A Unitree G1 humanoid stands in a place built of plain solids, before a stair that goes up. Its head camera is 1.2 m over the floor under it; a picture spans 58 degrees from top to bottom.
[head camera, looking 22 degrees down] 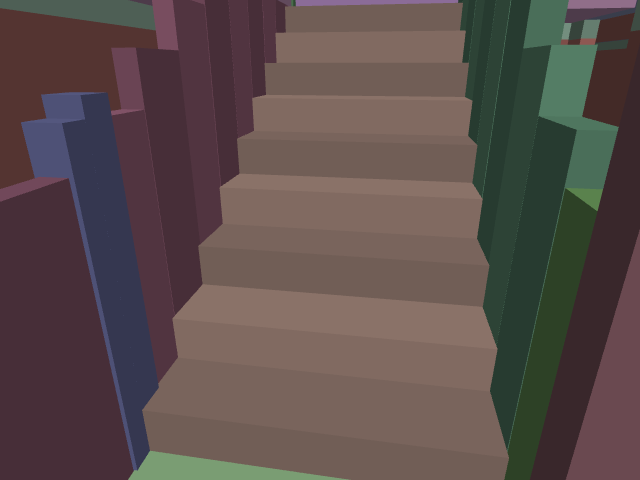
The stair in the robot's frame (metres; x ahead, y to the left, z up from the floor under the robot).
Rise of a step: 0.17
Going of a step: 0.27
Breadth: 1.13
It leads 9 degrees to the right of straight ahead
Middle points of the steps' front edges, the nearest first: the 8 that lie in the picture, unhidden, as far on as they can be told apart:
0.99 0.03 0.18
1.26 -0.02 0.35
1.52 -0.06 0.52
1.79 -0.11 0.69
2.06 -0.15 0.87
2.32 -0.19 1.04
2.59 -0.24 1.21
2.86 -0.28 1.39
